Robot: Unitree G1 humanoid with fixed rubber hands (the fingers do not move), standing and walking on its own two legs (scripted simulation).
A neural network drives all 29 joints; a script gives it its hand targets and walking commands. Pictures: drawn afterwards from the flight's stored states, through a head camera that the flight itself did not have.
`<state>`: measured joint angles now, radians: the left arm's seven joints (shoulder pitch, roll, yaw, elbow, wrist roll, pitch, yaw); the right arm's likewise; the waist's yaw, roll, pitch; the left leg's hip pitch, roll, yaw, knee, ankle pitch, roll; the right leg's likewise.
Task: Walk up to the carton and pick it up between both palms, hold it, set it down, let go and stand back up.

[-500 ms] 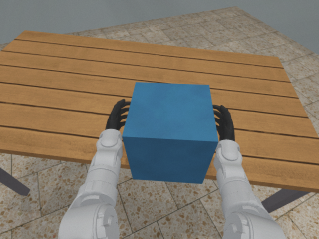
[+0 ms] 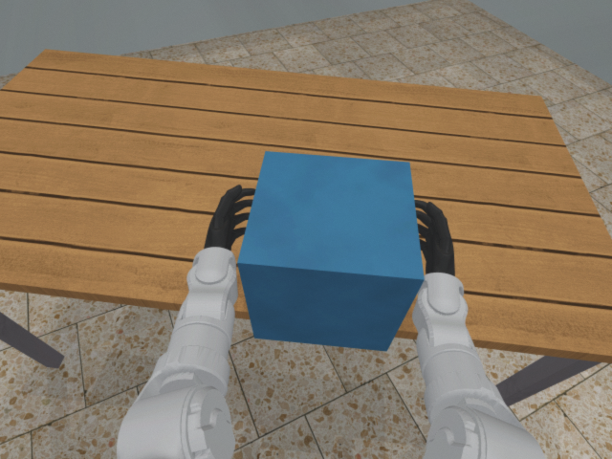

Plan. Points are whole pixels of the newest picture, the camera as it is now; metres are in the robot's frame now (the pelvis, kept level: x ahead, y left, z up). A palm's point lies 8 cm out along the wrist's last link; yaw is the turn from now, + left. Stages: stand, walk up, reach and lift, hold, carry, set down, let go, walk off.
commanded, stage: set down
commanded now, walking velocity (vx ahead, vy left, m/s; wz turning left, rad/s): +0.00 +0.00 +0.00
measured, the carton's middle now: (328, 254) +0.40 -0.01 +0.01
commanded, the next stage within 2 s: none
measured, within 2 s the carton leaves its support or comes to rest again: neither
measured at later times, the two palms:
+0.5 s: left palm (223, 243) +0.39 +0.14 +0.04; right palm (437, 265) +0.37 -0.16 +0.04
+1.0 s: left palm (222, 240) +0.41 +0.15 +0.02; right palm (432, 264) +0.39 -0.16 +0.01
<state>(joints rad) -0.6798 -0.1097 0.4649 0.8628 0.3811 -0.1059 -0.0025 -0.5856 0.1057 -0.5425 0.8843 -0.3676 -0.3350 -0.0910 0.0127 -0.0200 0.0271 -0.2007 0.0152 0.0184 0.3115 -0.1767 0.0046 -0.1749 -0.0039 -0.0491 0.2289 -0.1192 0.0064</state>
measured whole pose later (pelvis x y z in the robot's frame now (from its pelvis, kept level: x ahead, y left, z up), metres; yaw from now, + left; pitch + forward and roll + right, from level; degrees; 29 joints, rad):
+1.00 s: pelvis +0.00 +0.00 -0.01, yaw -3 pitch +13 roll -2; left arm -0.79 0.07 0.20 1.20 0.06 -0.28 0.13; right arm -0.73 -0.08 -0.10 1.22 0.09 -0.35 -0.13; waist 0.02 -0.01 -0.11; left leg -0.48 0.05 0.06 0.51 -0.26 0.00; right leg -0.46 0.03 -0.01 0.40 -0.17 0.00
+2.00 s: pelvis -0.01 -0.02 +0.00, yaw -1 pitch +1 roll -1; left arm -0.79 0.29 0.13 0.66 -0.11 0.40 0.01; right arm -0.77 -0.25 0.03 0.76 0.37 0.22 -0.17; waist -0.01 -0.04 -0.01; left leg -0.18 0.05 0.02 0.36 -0.19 -0.02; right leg -0.17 0.03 -0.04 0.30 -0.14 -0.02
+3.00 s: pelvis +0.00 -0.01 +0.00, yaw -1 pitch -3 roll +0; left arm 0.17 0.22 0.02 0.05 -0.16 0.09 0.01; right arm 0.24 -0.13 0.00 0.07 0.18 -0.02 -0.08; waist 0.03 -0.03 0.04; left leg -0.07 0.03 0.04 0.32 -0.20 -0.01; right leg -0.08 0.01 -0.03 0.29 -0.17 -0.01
